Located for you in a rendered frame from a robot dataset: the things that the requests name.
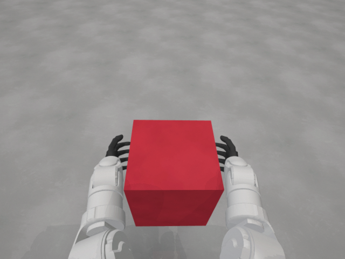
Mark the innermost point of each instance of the right robot upper arm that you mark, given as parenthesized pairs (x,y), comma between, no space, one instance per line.
(241,242)

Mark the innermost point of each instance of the robot left hand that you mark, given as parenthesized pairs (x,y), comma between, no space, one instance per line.
(114,146)

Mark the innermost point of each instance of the left robot upper arm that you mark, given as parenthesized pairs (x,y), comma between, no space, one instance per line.
(109,244)

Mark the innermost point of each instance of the robot right hand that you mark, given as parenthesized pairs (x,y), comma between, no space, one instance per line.
(229,148)

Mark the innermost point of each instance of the carton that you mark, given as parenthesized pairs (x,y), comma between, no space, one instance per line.
(173,176)

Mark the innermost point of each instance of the right robot forearm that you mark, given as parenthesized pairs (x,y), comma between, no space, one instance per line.
(244,206)

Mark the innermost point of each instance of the left robot forearm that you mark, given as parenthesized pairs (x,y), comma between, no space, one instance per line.
(105,200)

